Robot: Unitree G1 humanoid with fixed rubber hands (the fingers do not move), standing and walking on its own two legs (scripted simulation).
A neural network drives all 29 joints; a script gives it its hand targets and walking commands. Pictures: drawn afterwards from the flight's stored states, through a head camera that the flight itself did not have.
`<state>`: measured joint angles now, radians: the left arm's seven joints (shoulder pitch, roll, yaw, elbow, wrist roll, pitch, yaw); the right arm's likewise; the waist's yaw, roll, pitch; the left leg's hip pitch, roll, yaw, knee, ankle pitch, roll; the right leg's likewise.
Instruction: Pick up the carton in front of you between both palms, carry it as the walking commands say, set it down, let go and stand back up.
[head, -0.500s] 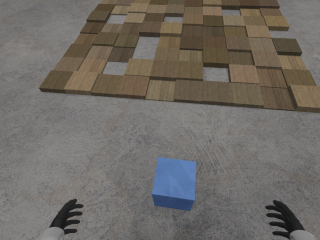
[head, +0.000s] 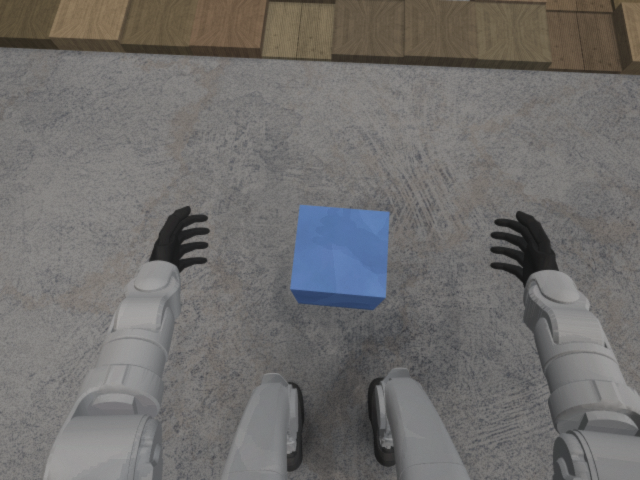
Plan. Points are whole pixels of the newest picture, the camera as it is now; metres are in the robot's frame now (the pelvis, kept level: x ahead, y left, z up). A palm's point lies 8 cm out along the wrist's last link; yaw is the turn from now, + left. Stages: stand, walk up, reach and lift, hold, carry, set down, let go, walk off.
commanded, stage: reach and lift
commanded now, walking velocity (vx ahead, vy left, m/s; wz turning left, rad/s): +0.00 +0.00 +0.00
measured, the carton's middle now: (339, 262) +0.48 -0.03 -0.57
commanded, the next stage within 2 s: none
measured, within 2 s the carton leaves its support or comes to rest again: neither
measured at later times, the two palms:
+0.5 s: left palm (225, 180) +0.52 +0.16 -0.15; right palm (468, 198) +0.47 -0.22 -0.15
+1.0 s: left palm (255, 239) +0.50 +0.16 -0.41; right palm (434, 249) +0.46 -0.23 -0.40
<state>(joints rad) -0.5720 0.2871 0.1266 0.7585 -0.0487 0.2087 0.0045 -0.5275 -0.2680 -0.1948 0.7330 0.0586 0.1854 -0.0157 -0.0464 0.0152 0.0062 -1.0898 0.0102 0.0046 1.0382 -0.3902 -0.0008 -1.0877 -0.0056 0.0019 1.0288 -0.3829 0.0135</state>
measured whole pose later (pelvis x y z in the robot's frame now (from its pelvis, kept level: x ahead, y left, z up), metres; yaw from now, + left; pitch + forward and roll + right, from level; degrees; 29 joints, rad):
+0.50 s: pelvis -0.04 +0.00 -0.05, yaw +0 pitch +44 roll -1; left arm -1.35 0.33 0.30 1.04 0.09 0.19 -0.02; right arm -1.21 -0.19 -0.43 0.87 -0.06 0.18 -0.07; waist -0.08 0.02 0.03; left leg -1.60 0.00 0.00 1.14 -0.32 0.00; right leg -1.59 -0.01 0.00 1.13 -0.31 0.02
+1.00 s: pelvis -0.05 +0.00 -0.24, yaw -1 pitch +50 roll -2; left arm -1.29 0.37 0.09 0.96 -0.13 0.11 0.10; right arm -1.19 -0.29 -0.24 0.90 0.19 0.07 -0.11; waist -0.07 0.00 0.05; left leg -2.23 -0.02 -0.04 1.91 -0.56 -0.02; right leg -2.22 0.03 0.02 1.89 -0.55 0.04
